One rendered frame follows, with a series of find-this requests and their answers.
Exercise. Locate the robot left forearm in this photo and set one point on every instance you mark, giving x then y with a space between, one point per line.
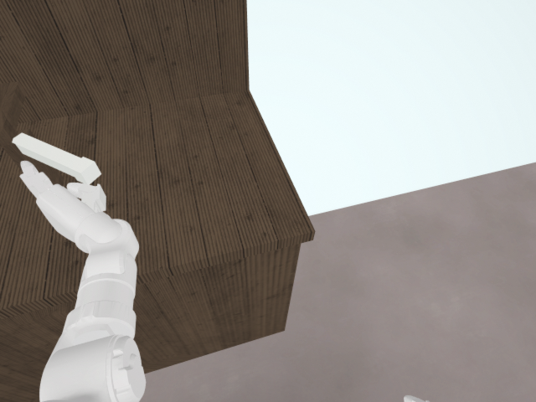
104 305

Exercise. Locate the robot left hand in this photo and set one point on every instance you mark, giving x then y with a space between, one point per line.
59 204

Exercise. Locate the tap lever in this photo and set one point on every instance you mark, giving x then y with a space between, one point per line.
82 168

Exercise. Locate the counter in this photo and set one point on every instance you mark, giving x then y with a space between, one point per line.
156 93

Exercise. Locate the robot left upper arm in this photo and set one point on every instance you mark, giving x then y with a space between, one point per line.
104 370

